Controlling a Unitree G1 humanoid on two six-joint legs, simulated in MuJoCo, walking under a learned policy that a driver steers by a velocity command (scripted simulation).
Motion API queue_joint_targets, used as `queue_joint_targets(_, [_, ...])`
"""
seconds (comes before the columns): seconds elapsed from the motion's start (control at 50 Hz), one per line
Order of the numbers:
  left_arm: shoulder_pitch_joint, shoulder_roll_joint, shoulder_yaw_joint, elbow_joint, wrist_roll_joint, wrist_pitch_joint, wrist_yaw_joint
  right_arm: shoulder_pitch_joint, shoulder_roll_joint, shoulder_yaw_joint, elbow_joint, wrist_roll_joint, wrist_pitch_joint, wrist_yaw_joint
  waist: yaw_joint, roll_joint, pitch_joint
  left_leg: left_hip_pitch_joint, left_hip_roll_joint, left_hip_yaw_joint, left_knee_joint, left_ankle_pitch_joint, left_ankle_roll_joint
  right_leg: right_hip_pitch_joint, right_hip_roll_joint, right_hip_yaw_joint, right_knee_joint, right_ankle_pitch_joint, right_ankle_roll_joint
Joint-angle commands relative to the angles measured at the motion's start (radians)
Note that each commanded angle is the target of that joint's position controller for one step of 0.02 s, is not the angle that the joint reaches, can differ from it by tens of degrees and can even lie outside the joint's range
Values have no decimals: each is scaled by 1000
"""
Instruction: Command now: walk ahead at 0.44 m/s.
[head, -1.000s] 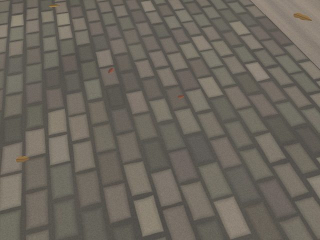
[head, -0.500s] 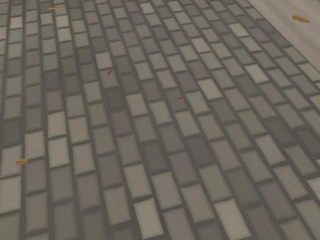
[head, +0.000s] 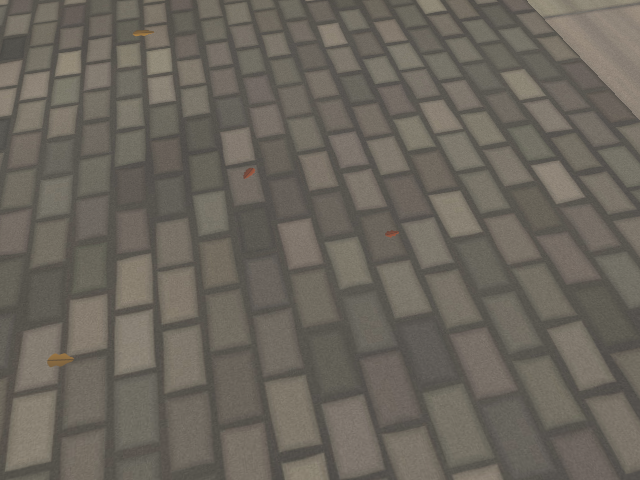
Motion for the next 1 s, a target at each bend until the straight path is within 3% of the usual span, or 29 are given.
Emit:
queue_joint_targets(0.02, [-2, 182, 26, -51, 2, -4, 21, -176, 1, 15, -109, -2, -8, 7, 12, -100, 126, -73, -13, 28, -225, 136, -25, -79, -219, 131, -143, 280, -135])
queue_joint_targets(0.08, [50, 193, 32, -36, -10, -6, 23, -249, -14, 20, -141, 6, -6, 17, 25, -117, 148, 0, -41, 39, -344, 204, -12, -77, -243, 110, -166, 263, -135])
queue_joint_targets(0.14, [47, 197, 40, -31, -20, 1, 24, -260, -46, 13, -163, 8, -11, 31, -10, -115, 141, 14, -46, 15, -412, 176, 33, 38, -290, 95, -109, 379, -110])
queue_joint_targets(0.18, [17, 223, 50, -43, -12, 11, 24, -164, -93, -9, -147, 6, -13, 32, -77, -145, 50, 167, -93, 44, -405, 118, 67, 90, -295, 71, 29, 708, -86])
queue_joint_targets(0.2, [3, 219, 50, -49, -6, 21, 24, -23, -125, -31, -108, 7, -9, 27, -152, -149, -39, 345, -128, 68, -400, 98, 92, 69, -264, 41, 199, 854, -65])
queue_joint_targets(0.22, [-4, 201, 41, -62, 3, 26, 23, 156, -166, -51, -59, 8, -3, 17, -228, -133, -146, 613, -81, 15, -379, 87, 127, -77, -220, 17, 435, 776, -35])
queue_joint_targets(0.24, [110, 86, 10, -81, 6, 15, 13, 290, -255, -72, -29, -22, 2, 11, -189, 91, -315, 1002, 181, -411, -423, -119, 262, -456, -76, -15, 840, 355, 21])
queue_joint_targets(0.26, [120, 55, -3, -65, -9, -14, 5, 300, -213, -54, -20, -17, 4, 17, -178, 227, -415, 1059, 297, -798, -649, -277, 328, -610, 27, 107, 1071, -275, 29])
queue_joint_targets(0.28, [23, 152, 24, -97, -38, -36, -1, 212, -155, -34, -27, -7, -3, 20, -168, 165, -250, 930, 262, -715, -688, -337, 273, -717, -38, 153, 1161, -249, 5])
queue_joint_targets(0.3, [-66, 183, 29, -126, -51, -47, 1, 121, -117, -23, -48, -10, -8, 20, -143, 89, -126, 761, 231, -556, -705, -273, 238, -729, -93, 119, 1145, -164, -13])
queue_joint_targets(0.32, [-104, 177, 33, -136, -41, -48, 9, 49, -96, -15, -56, -21, -16, 25, -104, 11, -52, 594, 195, -435, -736, -157, 221, -685, -141, 100, 1075, -77, -15])
queue_joint_targets(0.36, [-66, 147, 40, -126, -21, -19, 19, -6, -53, -3, -55, -35, -27, 33, -36, 38, -22, 426, 131, -295, -785, -44, 200, -564, -193, 108, 982, -6, -16])
queue_joint_targets(0.4, [-60, 116, 38, -129, -17, 3, 22, 19, -58, -3, -36, -28, -31, 32, -20, 38, 2, 364, 115, -231, -828, -9, 217, -553, -205, 94, 919, 8, -3])
queue_joint_targets(0.42, [-93, 123, 41, -144, -14, 9, 24, 39, -75, -6, -27, -28, -32, 25, -20, 32, 21, 357, 113, -210, -847, 5, 224, -587, -211, 90, 877, 43, 7])
queue_joint_targets(0.5, [-251, 133, 46, -203, 1, 3, 21, 124, -110, -13, -2, -25, -23, -5, -57, 3, 55, 425, 101, -148, -865, 87, 213, -710, -209, 79, 630, 268, 45])
queue_joint_targets(0.58, [-400, 106, 31, -245, -8, -10, 4, 204, -123, -13, 21, -12, -14, -17, -109, 5, 72, 465, 74, -74, -860, 114, 179, -652, -157, 26, 400, 415, 50])
queue_joint_targets(0.66, [-505, 112, 22, -292, -17, -18, -20, 279, -128, -18, 56, -7, 7, -19, -140, 6, 96, 624, 126, -79, -798, 158, 177, -694, -135, 24, 297, 348, 34])
queue_joint_targets(0.72, [-485, 147, 30, -308, -20, -27, -36, 273, -147, -28, 60, -5, 25, -23, -102, 36, 69, 716, 167, -92, -711, 318, 155, -631, -108, 14, 252, 224, -5])
queue_joint_targets(0.74, [-425, 172, 41, -296, -20, -30, -37, 251, -157, -30, 53, -5, 30, -24, -63, 55, 27, 722, 158, -79, -638, 488, 142, -530, -77, -11, 244, 190, -22])
queue_joint_targets(0.76, [-285, 210, 63, -254, -19, -31, -33, 232, -146, -26, 46, -7, 36, -24, 11, 53, -57, 694, 114, -41, -478, 634, 119, -339, -45, -39, 223, 202, -51])
queue_joint_targets(0.78, [-90, 275, 88, -206, -6, -31, -24, 236, -109, -8, 25, -17, 35, -23, 82, 18, -200, 514, 62, -14, -221, 519, 88, -12, -143, 65, 275, 229, -109])
queue_joint_targets(0.8, [43, 380, 116, -180, 7, -23, -16, 351, 12, 29, 9, -22, 13, -10, 58, -216, -368, 75, -110, 34, 193, 52, 7, 420, -419, 519, 239, 90, -269])
queue_joint_targets(0.82, [52, 292, 89, -178, 1, -18, -16, 330, -23, 23, 27, -1, -12, -8, 77, -247, -427, -62, -152, -129, 351, -408, 14, 448, -473, 746, 93, 5, -290])
queue_joint_targets(0.84, [-33, 236, 71, -189, -4, -19, -11, 230, -120, -6, -2, 31, -24, -7, 70, -194, -252, -150, -90, -151, 407, -362, 33, 311, -435, 576, 75, -11, -223])
queue_joint_targets(0.86, [-122, 200, 59, -209, -3, -21, -8, 170, -126, -9, -17, 35, -26, -12, 38, -140, -153, -138, -30, -119, 368, -262, 39, 152, -397, 424, 48, 39, -181])
queue_joint_targets(0.88, [-185, 161, 48, -213, 0, -25, -12, 142, -111, -13, -19, 24, -18, -20, 8, -100, -75, -100, 4, -107, 299, -191, 34, 12, -356, 322, 1, 84, -156])
queue_joint_targets(0.92, [-236, 128, 41, -206, 15, -35, -17, 187, -67, -19, -6, 15, 16, -24, -51, -141, -20, 14, 43, -114, 231, -109, 29, -145, -301, 185, -70, 128, -123])
queue_joint_targets(0.96, [-230, 146, 48, -190, 19, -42, -15, 195, -29, -17, -11, 15, 39, -24, -71, -123, 8, 10, 47, -113, 208, -63, 20, -195, -292, 94, -106, 217, -131])
queue_joint_targets(1.0, [-214, 165, 55, -177, 23, -44, -4, 151, -33, -22, -35, 8, 47, -25, -71, -103, 31, -52, 46, -127, 143, 20, 8, -186, -290, 28, -121, 283, -136])
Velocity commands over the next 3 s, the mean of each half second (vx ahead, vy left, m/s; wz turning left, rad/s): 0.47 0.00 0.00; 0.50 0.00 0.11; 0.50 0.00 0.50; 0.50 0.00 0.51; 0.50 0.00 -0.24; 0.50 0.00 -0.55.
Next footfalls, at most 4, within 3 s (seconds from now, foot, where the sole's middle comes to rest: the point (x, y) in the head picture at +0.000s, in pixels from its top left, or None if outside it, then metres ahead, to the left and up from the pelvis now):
0.22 left None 0.32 0.15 -0.78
0.78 right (404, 429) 0.63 -0.09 -0.78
1.32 left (290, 320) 0.90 0.18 -0.78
1.80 right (323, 221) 1.25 0.12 -0.78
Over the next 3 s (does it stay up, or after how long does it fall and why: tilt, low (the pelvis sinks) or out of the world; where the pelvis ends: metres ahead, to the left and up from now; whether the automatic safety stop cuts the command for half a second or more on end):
stays up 1.59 0.40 0.00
